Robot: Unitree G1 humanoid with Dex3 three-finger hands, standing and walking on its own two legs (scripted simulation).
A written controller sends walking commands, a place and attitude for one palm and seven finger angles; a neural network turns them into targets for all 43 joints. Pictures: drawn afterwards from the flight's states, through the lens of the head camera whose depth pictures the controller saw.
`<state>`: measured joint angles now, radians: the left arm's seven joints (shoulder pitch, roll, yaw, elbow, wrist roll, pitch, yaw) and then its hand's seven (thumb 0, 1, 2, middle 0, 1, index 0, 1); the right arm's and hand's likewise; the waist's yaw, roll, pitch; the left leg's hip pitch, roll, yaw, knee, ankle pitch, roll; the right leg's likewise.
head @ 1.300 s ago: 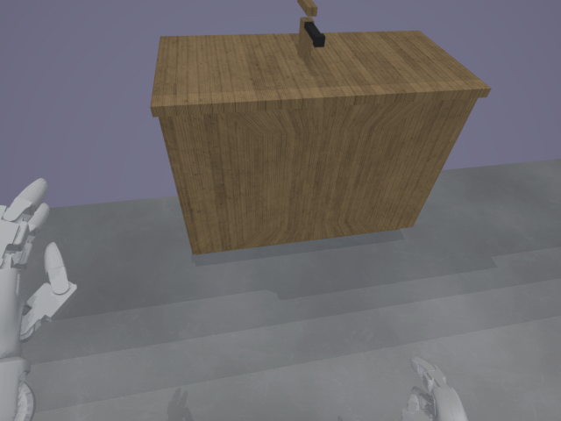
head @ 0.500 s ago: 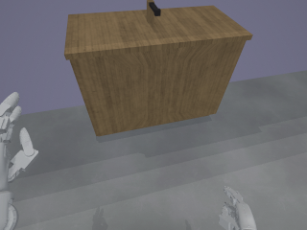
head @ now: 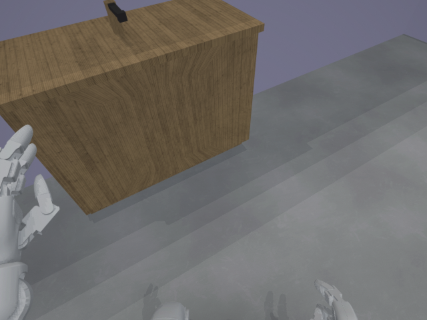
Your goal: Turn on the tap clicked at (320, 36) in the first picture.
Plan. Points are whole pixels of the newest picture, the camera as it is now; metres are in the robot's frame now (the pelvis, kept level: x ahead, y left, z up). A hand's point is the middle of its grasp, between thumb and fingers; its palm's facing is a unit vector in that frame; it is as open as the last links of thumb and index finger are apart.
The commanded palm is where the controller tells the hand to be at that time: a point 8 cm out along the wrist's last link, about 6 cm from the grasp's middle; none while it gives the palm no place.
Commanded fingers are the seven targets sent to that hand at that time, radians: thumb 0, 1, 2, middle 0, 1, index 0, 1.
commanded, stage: walk to a spot facing it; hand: left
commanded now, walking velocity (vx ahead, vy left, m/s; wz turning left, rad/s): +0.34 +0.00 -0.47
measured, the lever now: (121, 16) +0.99 +0.39 +0.13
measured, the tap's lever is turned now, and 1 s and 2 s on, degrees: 0 0 0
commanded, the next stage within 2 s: turn to face it in 0.96 s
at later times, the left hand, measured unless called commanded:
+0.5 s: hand (127, 118) +0.39 +0.17 +0.20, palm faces +0.19 -0.90 -0.39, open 7.4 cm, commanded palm +0.34 +0.22 +0.20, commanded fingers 0.00 0.90 0.90 -0.20 -0.30 -0.20 -0.30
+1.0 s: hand (213, 70) +0.52 +0.03 +0.21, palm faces +0.11 -0.85 -0.51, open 7.4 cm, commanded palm +0.48 +0.10 +0.20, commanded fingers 0.00 0.90 0.90 -0.20 -0.30 -0.20 -0.30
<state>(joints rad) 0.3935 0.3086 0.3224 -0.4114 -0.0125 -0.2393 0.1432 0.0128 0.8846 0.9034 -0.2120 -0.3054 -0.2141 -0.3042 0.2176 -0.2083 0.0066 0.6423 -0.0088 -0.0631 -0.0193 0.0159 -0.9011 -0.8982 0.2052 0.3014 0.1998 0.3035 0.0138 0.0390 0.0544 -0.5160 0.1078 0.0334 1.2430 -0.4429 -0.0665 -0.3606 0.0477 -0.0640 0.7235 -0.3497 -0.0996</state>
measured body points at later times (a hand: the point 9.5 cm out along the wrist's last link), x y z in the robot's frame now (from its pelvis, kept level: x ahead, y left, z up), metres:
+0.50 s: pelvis +0.11 +0.00 +0.02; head +0.12 +0.00 +0.47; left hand +0.37 +0.22 +0.22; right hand +0.23 -0.24 -0.07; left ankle +0.13 +0.14 -0.72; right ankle +0.08 -0.09 -0.64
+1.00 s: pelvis +0.24 -0.12 +0.02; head +0.27 -0.14 +0.47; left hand +0.50 +0.08 +0.24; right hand +0.29 -0.42 -0.07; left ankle +0.38 -0.01 -0.67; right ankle +0.20 -0.17 -0.72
